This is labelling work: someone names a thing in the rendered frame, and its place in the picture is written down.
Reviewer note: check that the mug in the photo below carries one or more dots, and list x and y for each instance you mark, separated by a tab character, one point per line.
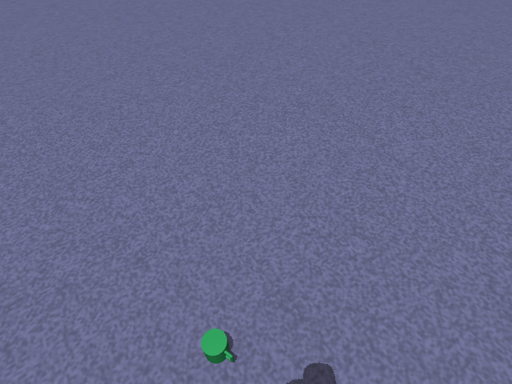
215	346

